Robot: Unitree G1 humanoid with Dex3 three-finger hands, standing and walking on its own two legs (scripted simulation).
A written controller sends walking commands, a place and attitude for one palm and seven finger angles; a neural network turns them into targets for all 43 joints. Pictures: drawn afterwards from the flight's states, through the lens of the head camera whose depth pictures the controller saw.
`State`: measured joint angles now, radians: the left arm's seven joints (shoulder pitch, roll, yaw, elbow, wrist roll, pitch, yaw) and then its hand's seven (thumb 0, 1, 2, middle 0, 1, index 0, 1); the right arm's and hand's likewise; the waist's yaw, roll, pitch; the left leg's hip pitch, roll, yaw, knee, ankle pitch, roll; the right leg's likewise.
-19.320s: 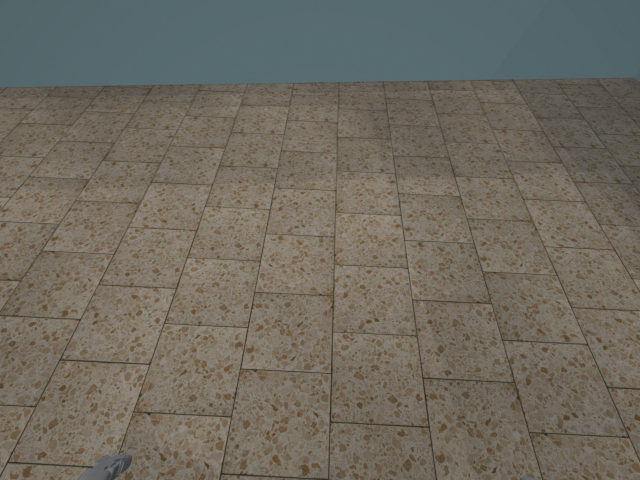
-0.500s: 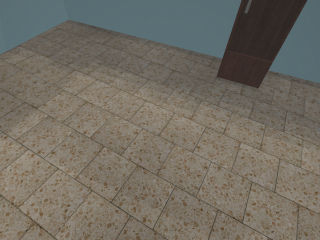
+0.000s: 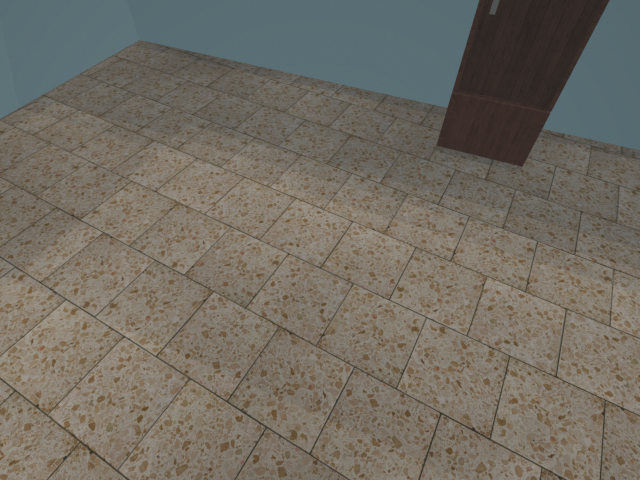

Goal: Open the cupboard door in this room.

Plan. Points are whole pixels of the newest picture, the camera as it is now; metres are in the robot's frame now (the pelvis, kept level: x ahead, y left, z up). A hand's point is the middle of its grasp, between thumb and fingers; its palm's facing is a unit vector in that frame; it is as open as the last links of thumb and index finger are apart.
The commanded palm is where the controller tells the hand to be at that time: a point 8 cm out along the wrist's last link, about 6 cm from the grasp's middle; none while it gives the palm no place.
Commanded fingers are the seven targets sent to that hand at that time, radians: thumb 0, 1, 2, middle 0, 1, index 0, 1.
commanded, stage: turn or walk to find it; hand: left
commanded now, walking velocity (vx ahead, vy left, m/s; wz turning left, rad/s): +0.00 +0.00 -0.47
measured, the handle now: out of the picture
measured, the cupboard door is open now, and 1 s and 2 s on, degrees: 0 0 0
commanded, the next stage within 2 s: stand and wait in 0.60 s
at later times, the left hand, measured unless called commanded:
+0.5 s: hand out of the picture +0.07 +0.15 -0.18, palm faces -0.13 -0.95 -0.27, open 7.4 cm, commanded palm none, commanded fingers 0.00 0.90 0.90 -0.20 -0.30 -0.20 -0.30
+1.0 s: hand out of the picture +0.09 +0.10 -0.20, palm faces -0.04 -0.99 -0.14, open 7.4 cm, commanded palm none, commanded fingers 0.00 0.90 0.90 -0.20 -0.30 -0.20 -0.30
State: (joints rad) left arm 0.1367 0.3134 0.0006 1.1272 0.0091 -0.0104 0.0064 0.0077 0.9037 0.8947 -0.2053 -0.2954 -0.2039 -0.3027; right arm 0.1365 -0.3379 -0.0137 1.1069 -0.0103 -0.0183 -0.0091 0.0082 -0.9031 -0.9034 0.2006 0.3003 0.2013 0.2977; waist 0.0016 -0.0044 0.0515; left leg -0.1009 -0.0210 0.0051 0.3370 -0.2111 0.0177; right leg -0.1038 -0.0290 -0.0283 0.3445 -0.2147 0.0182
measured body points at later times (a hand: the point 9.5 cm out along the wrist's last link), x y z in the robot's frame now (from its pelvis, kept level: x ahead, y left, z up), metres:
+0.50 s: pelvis +0.03 -0.05 -0.02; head +0.04 -0.08 +0.43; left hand +0.08 +0.20 -0.16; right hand +0.02 -0.30 -0.19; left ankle -0.02 +0.10 -0.74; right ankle +0.00 -0.13 -0.75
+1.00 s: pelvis +0.12 -0.05 -0.02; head +0.14 -0.03 +0.43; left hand +0.09 +0.16 -0.19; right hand +0.15 -0.28 -0.16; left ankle +0.13 +0.05 -0.75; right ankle +0.00 -0.13 -0.74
